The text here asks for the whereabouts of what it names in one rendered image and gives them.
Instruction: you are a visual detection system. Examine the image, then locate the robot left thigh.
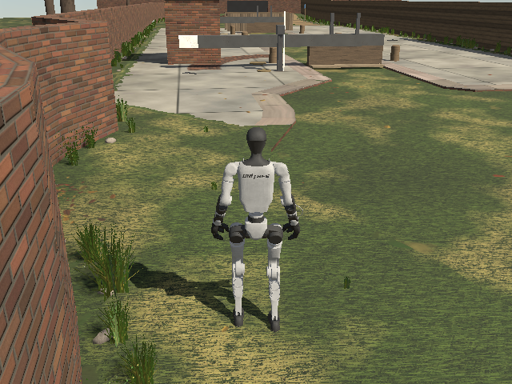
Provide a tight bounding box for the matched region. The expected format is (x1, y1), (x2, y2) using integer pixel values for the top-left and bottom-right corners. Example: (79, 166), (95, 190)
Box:
(229, 222), (245, 277)

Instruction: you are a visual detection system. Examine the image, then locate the left robot forearm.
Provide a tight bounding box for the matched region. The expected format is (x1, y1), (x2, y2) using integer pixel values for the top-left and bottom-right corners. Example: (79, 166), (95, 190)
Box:
(213, 195), (228, 226)

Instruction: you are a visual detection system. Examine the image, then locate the left robot shin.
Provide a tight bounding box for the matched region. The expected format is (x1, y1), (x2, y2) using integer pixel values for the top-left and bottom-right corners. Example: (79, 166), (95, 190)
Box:
(232, 262), (243, 316)

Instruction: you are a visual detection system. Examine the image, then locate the right robot forearm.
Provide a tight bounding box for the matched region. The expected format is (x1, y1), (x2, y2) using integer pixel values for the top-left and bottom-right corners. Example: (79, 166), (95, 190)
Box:
(284, 194), (298, 226)

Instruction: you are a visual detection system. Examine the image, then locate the robot left upper arm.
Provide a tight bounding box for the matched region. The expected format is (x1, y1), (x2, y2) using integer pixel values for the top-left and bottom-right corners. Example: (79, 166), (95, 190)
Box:
(219, 162), (240, 206)

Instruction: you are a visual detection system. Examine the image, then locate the robot right upper arm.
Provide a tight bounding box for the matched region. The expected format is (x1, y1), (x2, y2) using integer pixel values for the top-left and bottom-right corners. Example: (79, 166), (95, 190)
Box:
(273, 162), (293, 206)

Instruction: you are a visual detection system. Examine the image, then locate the robot right hand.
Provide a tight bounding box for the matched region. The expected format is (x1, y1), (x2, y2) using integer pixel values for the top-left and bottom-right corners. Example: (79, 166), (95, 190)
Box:
(282, 223), (300, 240)

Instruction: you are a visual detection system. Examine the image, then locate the robot left hand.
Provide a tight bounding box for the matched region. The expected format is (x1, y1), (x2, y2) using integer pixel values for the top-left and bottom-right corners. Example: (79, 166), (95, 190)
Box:
(211, 223), (229, 240)

